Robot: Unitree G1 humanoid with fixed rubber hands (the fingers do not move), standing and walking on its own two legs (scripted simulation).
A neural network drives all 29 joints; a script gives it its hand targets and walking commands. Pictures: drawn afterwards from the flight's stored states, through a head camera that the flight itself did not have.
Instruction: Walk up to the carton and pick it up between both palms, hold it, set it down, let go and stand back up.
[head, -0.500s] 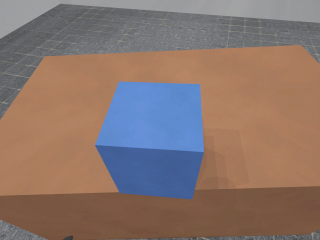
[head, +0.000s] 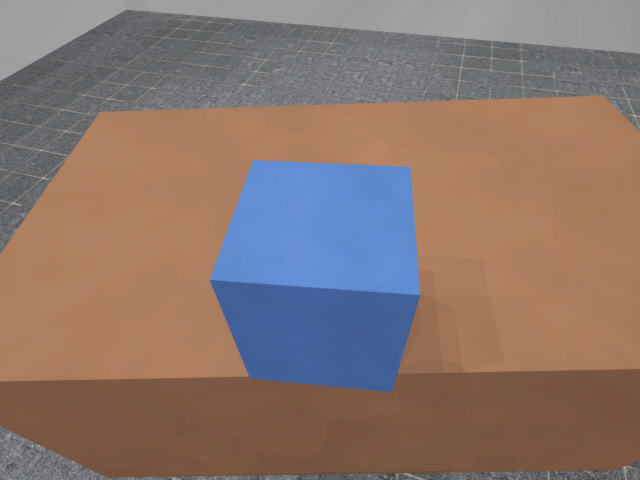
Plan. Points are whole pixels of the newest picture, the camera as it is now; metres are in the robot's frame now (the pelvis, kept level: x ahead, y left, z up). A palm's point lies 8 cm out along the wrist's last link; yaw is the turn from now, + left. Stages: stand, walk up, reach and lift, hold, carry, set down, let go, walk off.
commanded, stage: walk up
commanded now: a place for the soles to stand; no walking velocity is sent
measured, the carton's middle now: (324, 279) +0.38 +0.03 +0.03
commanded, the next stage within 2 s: reach and lift in 0.86 s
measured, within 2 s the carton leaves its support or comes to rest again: neither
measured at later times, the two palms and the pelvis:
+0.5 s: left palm out of the picture +0.05 +0.32 -0.12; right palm out of the picture +0.06 -0.29 -0.11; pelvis -0.02 +0.01 +0.00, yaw +1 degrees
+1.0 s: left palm out of the picture +0.09 +0.31 -0.13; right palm out of the picture +0.12 -0.28 -0.11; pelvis -0.03 +0.01 -0.02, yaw +0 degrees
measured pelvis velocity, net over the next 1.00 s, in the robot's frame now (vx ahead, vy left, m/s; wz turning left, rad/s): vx -0.03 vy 0.01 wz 0.00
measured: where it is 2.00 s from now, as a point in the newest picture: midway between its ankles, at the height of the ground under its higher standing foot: outside the picture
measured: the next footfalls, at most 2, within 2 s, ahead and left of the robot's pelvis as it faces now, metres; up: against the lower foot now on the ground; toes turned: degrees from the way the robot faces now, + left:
none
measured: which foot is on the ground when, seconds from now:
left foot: down 0.00-1.00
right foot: down 0.00-1.00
